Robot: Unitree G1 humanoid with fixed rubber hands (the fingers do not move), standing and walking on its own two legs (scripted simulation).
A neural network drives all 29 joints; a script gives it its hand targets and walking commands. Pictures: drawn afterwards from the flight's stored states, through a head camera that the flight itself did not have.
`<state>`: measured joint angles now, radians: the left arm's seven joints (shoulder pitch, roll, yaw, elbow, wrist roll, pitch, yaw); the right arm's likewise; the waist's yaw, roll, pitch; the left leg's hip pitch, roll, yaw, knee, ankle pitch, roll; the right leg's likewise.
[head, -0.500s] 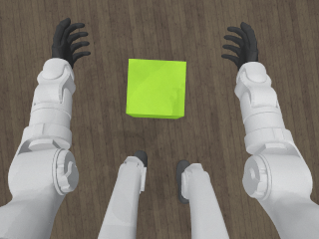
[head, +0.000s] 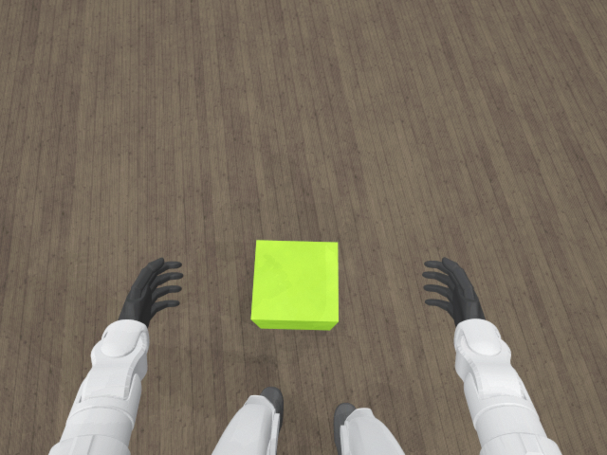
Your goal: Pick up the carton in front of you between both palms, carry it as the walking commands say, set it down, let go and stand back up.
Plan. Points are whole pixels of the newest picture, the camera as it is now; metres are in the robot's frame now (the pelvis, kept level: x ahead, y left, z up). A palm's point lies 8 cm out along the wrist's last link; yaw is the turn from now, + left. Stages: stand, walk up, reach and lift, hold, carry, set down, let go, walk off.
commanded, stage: let go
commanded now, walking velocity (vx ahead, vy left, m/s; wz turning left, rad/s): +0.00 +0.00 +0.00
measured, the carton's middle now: (296, 288) +0.43 +0.04 -0.61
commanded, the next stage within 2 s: stand in 0.76 s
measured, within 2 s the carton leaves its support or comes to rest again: neither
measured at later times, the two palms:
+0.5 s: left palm (126, 409) +0.18 +0.21 -0.03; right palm (555, 425) +0.18 -0.26 -0.03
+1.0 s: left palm (78, 420) +0.16 +0.27 -0.05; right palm (576, 436) +0.17 -0.29 -0.04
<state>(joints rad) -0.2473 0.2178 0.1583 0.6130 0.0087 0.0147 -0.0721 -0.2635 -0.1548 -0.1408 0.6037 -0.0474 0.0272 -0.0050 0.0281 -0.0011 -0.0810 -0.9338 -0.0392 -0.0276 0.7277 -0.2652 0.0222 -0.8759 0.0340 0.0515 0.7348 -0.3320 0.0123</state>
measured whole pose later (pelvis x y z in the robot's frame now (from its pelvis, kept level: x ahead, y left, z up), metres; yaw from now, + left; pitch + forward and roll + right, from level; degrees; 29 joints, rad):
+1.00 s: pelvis +0.03 -0.01 +0.03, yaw +0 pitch -2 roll +0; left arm 0.22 0.30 0.08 0.65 0.01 0.02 0.00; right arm 0.19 -0.28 -0.08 0.70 -0.02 -0.01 -0.01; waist 0.00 -0.02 0.00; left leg -0.20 -0.03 -0.03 0.52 -0.29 0.01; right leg -0.13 0.03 0.06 0.50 -0.34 -0.01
